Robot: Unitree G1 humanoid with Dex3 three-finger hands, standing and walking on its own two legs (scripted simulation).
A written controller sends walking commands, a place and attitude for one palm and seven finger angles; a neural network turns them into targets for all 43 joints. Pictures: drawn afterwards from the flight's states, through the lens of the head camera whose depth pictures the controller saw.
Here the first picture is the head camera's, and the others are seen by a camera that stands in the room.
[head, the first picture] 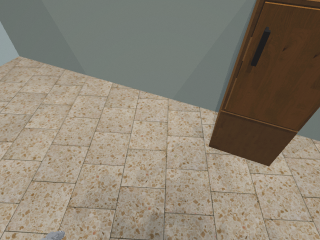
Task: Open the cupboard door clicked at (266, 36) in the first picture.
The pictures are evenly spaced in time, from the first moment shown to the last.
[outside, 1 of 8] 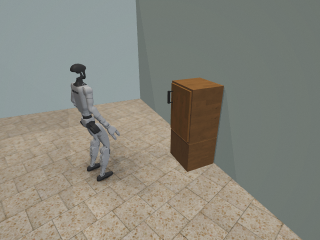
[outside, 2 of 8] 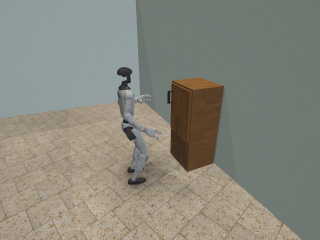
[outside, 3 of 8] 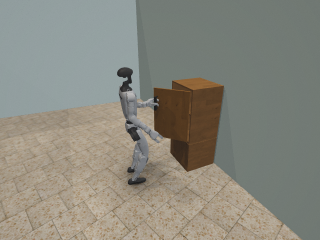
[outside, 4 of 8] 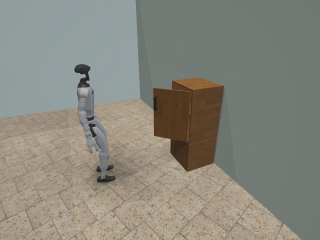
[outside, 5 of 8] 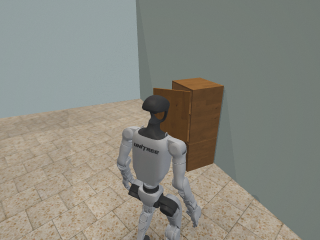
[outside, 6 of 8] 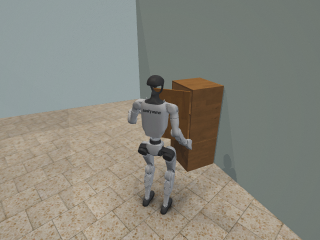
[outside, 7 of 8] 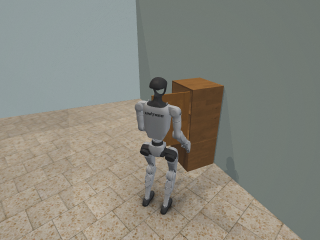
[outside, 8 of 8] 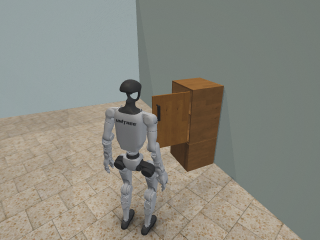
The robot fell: no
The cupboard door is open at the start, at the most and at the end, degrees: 0 87 87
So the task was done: yes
